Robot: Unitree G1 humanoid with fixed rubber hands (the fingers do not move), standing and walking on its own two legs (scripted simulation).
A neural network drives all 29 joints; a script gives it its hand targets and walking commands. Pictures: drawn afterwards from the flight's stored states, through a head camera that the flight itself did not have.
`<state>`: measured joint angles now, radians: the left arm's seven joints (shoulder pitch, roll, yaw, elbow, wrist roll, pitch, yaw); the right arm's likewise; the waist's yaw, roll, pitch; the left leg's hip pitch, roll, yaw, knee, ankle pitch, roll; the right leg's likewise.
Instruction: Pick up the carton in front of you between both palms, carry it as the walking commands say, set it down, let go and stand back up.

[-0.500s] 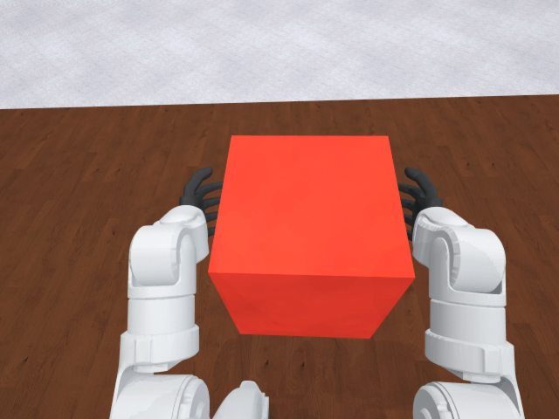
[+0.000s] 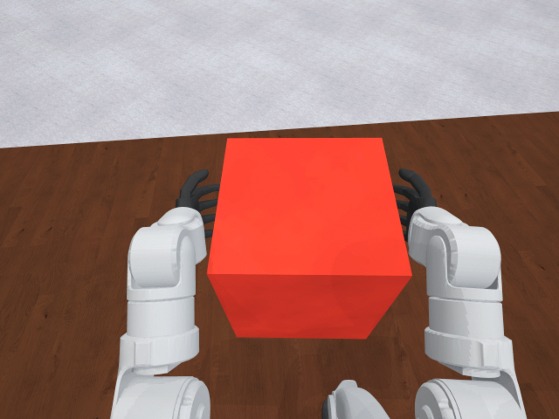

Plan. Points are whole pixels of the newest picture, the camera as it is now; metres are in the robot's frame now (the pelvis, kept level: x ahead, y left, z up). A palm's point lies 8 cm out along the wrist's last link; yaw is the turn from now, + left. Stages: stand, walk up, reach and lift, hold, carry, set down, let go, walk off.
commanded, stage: carry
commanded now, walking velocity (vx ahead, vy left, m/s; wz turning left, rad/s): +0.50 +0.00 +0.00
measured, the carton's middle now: (302, 246) +0.36 -0.02 +0.02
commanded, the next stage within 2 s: none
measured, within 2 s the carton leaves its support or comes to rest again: neither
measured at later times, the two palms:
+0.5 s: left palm (203, 101) +0.64 +0.14 +0.09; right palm (363, 95) +0.66 -0.16 +0.08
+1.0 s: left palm (215, 35) +0.94 +0.15 +0.06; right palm (339, 34) +0.92 -0.15 +0.06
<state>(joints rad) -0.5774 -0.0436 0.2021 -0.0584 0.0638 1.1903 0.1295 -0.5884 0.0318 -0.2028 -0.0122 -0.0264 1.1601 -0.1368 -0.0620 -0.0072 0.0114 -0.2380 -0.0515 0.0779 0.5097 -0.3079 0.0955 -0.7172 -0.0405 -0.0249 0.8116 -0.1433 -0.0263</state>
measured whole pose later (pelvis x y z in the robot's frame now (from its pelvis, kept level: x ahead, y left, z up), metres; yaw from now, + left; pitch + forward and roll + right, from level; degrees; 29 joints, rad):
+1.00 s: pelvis +0.58 +0.02 -0.04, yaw +0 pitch +6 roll -1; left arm -0.59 -0.04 0.20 -0.04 0.06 1.19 0.13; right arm -0.59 0.03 -0.21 0.00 -0.03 1.16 -0.14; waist -0.06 -0.01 0.01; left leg -0.25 -0.06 0.06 0.52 -0.30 0.09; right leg -0.73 -0.04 -0.02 0.84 -0.16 -0.02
